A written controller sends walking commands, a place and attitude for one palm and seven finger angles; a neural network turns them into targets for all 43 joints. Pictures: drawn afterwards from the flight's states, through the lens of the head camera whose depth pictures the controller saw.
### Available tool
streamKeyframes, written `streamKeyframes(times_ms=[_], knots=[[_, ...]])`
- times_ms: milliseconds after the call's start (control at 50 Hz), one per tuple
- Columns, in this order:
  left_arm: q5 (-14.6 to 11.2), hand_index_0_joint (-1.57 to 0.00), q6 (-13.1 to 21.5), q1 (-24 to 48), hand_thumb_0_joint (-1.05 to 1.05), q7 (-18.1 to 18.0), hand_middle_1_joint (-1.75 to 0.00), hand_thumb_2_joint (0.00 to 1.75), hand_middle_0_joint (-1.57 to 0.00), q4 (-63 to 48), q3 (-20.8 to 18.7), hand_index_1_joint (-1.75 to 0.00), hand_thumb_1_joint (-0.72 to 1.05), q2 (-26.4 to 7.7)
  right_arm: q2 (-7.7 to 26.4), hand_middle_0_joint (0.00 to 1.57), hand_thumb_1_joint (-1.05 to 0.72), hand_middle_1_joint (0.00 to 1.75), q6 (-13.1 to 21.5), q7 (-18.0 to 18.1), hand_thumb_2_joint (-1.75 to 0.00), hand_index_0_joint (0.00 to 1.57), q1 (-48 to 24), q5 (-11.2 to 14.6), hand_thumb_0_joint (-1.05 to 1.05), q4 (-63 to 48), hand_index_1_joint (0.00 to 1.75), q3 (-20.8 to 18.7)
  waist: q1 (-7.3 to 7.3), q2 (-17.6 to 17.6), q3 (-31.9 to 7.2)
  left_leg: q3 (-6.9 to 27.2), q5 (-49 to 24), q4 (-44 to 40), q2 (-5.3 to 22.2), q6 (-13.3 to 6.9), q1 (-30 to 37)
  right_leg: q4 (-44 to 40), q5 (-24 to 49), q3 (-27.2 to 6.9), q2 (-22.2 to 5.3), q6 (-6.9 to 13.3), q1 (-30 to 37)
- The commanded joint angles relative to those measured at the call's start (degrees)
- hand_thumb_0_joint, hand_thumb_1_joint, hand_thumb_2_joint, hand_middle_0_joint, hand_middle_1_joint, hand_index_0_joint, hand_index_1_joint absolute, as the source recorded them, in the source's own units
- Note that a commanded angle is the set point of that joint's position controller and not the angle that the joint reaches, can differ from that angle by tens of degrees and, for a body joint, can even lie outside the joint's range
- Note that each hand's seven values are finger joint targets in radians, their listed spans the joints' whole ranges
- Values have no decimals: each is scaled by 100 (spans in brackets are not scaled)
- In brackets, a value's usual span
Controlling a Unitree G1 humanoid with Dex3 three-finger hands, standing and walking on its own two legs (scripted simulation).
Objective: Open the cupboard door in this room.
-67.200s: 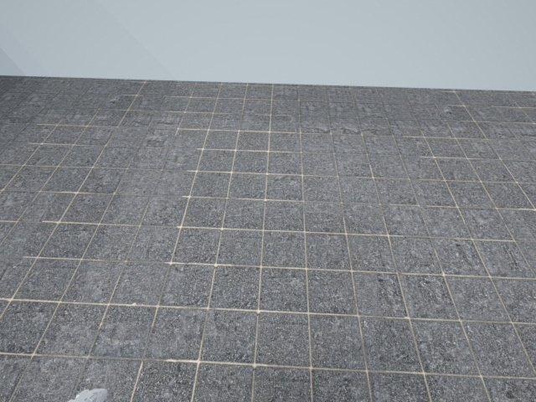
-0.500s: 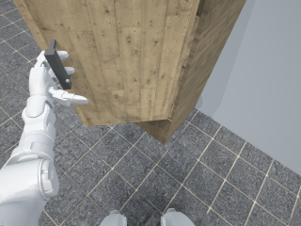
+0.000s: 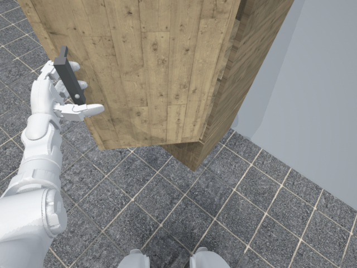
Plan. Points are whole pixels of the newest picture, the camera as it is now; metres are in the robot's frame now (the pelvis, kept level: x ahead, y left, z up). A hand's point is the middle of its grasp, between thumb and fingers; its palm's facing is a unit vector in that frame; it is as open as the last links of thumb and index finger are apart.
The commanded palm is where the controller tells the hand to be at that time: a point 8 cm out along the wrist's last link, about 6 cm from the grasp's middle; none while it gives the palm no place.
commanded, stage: close the thumb around the handle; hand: left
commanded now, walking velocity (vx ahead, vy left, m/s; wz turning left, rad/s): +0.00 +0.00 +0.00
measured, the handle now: (72, 77) +0.53 +0.22 +0.08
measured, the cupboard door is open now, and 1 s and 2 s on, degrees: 46 60 88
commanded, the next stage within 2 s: pull the door open along its arc in 0.44 s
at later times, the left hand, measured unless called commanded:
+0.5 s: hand (82, 93) +0.48 +0.19 +0.08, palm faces +0.09 -1.00 +0.00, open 5.6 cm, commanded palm +0.46 +0.24 +0.08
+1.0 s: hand (88, 127) +0.40 +0.17 +0.08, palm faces +0.10 -0.99 +0.05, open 5.9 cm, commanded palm +0.33 +0.23 +0.08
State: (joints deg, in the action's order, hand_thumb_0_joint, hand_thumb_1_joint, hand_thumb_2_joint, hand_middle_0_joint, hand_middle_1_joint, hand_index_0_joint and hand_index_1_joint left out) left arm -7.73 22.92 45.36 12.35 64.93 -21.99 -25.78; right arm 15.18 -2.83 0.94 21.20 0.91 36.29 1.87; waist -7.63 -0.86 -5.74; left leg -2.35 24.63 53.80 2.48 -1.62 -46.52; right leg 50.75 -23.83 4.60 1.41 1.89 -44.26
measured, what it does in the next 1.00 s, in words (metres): stands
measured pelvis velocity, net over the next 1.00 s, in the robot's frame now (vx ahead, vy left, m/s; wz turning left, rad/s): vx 0.02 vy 0.00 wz -0.03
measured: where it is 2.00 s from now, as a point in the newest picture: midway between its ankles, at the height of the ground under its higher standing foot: outside the picture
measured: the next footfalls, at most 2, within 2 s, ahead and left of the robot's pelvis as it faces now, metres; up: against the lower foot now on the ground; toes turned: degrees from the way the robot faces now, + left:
none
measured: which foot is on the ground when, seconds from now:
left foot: down 0.00-1.00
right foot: down 0.00-1.00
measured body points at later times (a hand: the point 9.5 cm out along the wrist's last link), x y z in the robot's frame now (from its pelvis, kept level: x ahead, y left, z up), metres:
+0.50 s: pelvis +0.00 +0.01 +0.00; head +0.10 +0.02 +0.44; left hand +0.47 +0.25 +0.08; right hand +0.02 -0.25 -0.12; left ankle +0.01 +0.10 -0.69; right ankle +0.00 -0.10 -0.69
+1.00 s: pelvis +0.02 +0.00 +0.02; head +0.08 +0.00 +0.46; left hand +0.38 +0.22 +0.08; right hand +0.10 -0.25 -0.10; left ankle +0.01 +0.10 -0.69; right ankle +0.00 -0.10 -0.69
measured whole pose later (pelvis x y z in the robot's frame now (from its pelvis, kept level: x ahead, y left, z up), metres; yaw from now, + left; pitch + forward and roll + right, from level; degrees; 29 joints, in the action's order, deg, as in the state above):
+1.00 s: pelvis +0.02 +0.00 +0.02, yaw -2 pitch +13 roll -1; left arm -12.5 18.4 14.4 4.8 29.0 -14.0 -11.6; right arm 14.2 -2.6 -0.8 20.0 1.9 32.0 0.1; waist -3.7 -1.6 -7.2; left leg -4.7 24.5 47.9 2.3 -1.6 -36.8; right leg 46.2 -23.5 2.0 1.6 1.5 -36.0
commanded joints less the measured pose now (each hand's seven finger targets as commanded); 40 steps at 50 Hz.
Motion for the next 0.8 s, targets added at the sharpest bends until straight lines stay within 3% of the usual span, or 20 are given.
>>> streamKeyframes(times_ms=[0,40,60,80,100,120,160,180,220,280,360,440,480,500,520,540,660,700,780], knots=[[-56,-36,473,2639,0,10,-128,64,-36,-1504,-62,-128,28,-1326,979,20,-90,30,115,74,-90,20,768,-32,0,-358,30,-402,-29,-754,-2614,403,-2100,-452,-156,-11,1878,-484,2019,-391,120,-80,824],[-69,-36,466,2452,0,-18,-130,68,-36,-1402,-66,-130,40,-1258,984,20,-90,30,110,56,-90,20,798,-37,0,-335,30,-414,-8,-593,-2584,444,-2232,-434,-121,13,1938,-467,2024,-328,141,-74,747],[-71,-37,427,2538,0,-19,-130,71,-37,-1331,147,-130,45,-1032,974,20,-90,30,105,48,-90,20,773,-32,0,-328,30,-397,-91,-612,-2426,441,-2149,-453,-125,12,1902,-480,1950,-314,147,-81,641],[-77,-37,412,2557,0,-46,-131,73,-37,-1245,86,-131,51,-1049,980,20,-90,30,102,43,-90,20,834,-46,0,-307,30,-402,-97,-498,-2315,475,-2164,-458,-120,-1,1870,-484,1925,-283,157,-70,610],[-54,-38,408,2618,0,-82,-131,76,-38,-1360,31,-131,56,-1161,1012,20,-90,30,94,43,-90,20,816,-43,0,-299,30,-417,-75,-624,-2417,479,-2209,-468,-109,16,1961,-474,1928,-286,147,-75,559],[-29,-38,399,2632,0,-101,-132,78,-38,-1409,148,-132,62,-1013,998,20,-90,30,84,35,-90,20,828,-50,0,-312,30,-422,-76,-710,-2501,518,-2296,-476,-106,43,2086,-452,1894,-255,147,-64,492],[-37,-39,388,2505,0,-189,-133,83,-39,-1395,-38,-133,73,-1157,1012,20,-90,30,74,27,-90,20,864,-64,0,-305,30,-439,-28,-461,-2527,505,-2352,-477,-99,34,2031,-466,1977,-256,161,-73,633],[-30,-39,406,2421,0,-219,-134,85,-39,-1423,-77,-134,79,-1196,1013,20,-90,30,72,19,-90,20,869,-72,0,-331,30,-427,16,-536,-2558,496,-2439,-457,-112,29,2024,-440,2037,-269,164,-60,665],[29,-40,424,2477,0,-284,-135,90,-40,-1457,53,-135,90,-1014,968,20,-90,30,61,-10,-90,20,850,-78,0,-324,30,-429,0,-646,-2541,504,-2474,-466,-101,58,2119,-431,1998,-241,160,-65,552],[49,-40,460,2401,0,-341,-135,90,-40,-1527,67,-135,90,-1005,993,20,-90,30,46,-33,-90,20,878,-89,0,-357,30,-434,-7,-438,-2530,515,-2521,-489,-94,48,2092,-430,2039,-230,175,-56,651],[85,-40,462,2489,0,-358,-135,90,-40,-1420,35,-135,90,-1063,994,20,-90,30,29,-30,-90,20,857,-78,0,-309,30,-438,-16,-492,-2353,505,-2282,-532,-94,58,2005,-461,1889,-238,169,-50,587],[90,-40,494,2557,0,-357,-135,90,-40,-1391,186,-135,90,-869,974,20,-90,30,45,-32,-90,20,839,-82,0,-299,30,-434,-40,-555,-2339,514,-2196,-523,-101,65,2054,-479,1787,-241,162,-51,478],[93,-40,503,2517,0,-366,-135,90,-40,-1313,102,-135,90,-975,1001,20,-90,30,46,-19,-90,20,871,-92,0,-293,30,-439,-73,-350,-2352,505,-2172,-503,-106,27,1986,-492,1828,-262,175,-52,560],[116,-40,508,2643,0,-352,-135,90,-40,-1382,174,-135,90,-945,982,20,-90,30,48,-15,-90,20,848,-79,0,-288,30,-428,-94,-525,-2358,491,-2186,-510,-106,37,1989,-485,1855,-271,151,-62,516],[103,-40,497,2606,0,-349,-135,90,-40,-1309,140,-135,90,-943,980,20,-90,30,49,-13,-90,20,851,-83,0,-273,30,-429,-70,-444,-2337,500,-2119,-517,-108,39,1970,-489,1799,-258,157,-62,524],[125,-40,507,2542,0,-347,-135,90,-40,-1336,-54,-135,90,-1235,1015,20,-90,30,44,1,-90,20,854,-82,0,-283,30,-430,-7,-504,-2393,479,-2098,-517,-116,35,1913,-483,1806,-287,150,-54,605],[-70,-40,426,1521,0,-191,-135,90,-40,-1733,27,-135,90,-923,948,20,-90,30,15,-24,-90,20,713,-29,0,-540,30,-442,212,-333,-2539,344,-2340,-589,-147,15,1882,-511,2223,-288,157,-55,1125],[-160,-40,398,1078,0,-170,-135,90,-40,-2094,19,-135,90,-846,913,20,-90,30,17,-43,-90,20,654,-5,0,-637,30,-451,321,-428,-2647,295,-2583,-614,-155,9,1954,-514,2493,-303,159,-49,1344],[-342,-40,265,-163,0,-172,-135,90,-40,-2907,137,-135,90,-527,861,20,-90,30,42,-85,-90,20,466,48,0,-874,30,-475,498,-203,-2469,217,-2798,-747,-168,-21,1883,-587,2827,-294,152,-51,1773]])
